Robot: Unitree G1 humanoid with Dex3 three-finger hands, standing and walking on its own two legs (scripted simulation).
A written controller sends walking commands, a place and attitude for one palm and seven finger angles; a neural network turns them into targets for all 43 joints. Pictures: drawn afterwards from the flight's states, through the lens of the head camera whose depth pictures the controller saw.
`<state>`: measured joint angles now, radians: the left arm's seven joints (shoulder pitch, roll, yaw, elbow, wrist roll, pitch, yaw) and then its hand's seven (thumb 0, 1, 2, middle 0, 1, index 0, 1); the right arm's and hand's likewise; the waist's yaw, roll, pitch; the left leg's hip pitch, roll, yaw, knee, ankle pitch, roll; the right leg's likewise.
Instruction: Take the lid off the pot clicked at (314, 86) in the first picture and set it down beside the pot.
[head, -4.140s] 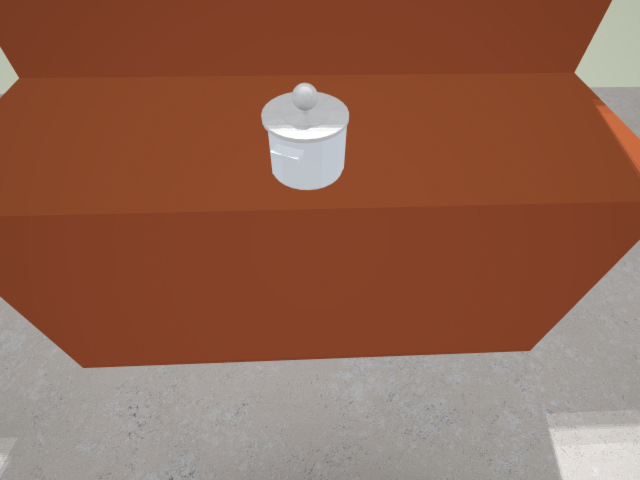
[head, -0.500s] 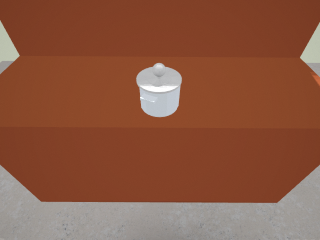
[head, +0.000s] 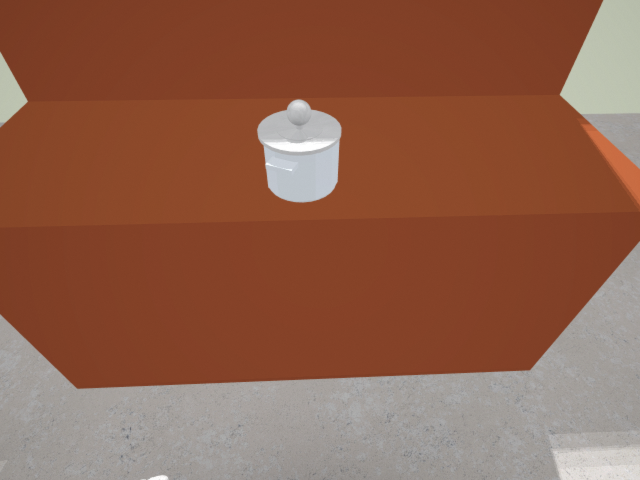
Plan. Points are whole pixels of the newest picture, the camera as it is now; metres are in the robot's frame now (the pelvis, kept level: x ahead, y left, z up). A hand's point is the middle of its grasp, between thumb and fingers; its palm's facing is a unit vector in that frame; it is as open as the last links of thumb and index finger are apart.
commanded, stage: look again from close up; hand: left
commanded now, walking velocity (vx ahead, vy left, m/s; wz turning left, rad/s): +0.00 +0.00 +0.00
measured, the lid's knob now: (299, 112) +0.69 +0.07 +0.14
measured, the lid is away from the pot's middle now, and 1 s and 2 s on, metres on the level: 0.00 0.00 0.00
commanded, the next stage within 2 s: shuffle to correct the standing spot in 1.24 s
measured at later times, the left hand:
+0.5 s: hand out of the picture -0.03 +0.18 -0.15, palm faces +0.02 -0.98 -0.21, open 7.3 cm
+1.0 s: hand out of the picture +0.03 +0.16 -0.15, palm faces +0.02 -0.98 -0.21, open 7.3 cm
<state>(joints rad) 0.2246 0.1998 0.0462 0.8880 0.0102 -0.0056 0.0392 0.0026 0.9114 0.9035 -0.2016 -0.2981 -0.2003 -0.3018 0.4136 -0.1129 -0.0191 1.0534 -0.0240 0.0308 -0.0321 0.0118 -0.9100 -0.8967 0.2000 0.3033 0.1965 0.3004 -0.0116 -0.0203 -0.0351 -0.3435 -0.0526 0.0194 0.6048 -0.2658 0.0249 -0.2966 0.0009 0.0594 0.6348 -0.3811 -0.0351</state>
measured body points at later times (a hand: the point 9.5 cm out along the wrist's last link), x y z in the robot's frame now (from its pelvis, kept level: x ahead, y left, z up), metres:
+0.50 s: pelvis +0.00 +0.00 +0.02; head +0.02 +0.00 +0.47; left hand -0.02 +0.23 -0.13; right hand -0.01 -0.21 -0.15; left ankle +0.04 +0.11 -0.72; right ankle +0.01 -0.11 -0.72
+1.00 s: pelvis +0.03 -0.01 +0.02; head +0.05 -0.02 +0.47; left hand +0.03 +0.21 -0.13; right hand +0.02 -0.22 -0.15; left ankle +0.04 +0.11 -0.72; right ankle +0.01 -0.11 -0.72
